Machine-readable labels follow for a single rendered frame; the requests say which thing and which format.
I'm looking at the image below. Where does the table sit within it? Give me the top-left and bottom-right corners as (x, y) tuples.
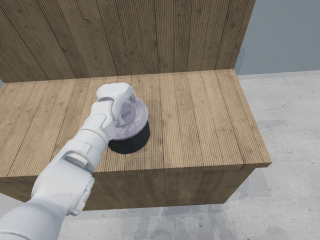
(0, 0), (272, 211)

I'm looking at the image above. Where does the robot left hand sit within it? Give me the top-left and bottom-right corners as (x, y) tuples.
(96, 82), (136, 127)

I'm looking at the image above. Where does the left robot upper arm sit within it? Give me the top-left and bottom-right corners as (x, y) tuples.
(0, 158), (95, 240)

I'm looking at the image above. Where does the robot left forearm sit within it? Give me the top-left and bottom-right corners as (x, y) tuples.
(31, 94), (122, 198)

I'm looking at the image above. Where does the lid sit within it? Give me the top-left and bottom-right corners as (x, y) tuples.
(111, 97), (149, 141)

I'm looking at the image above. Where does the pot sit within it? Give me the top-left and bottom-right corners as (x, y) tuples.
(108, 121), (151, 154)

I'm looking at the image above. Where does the knob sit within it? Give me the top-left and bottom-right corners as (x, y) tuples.
(120, 103), (131, 119)

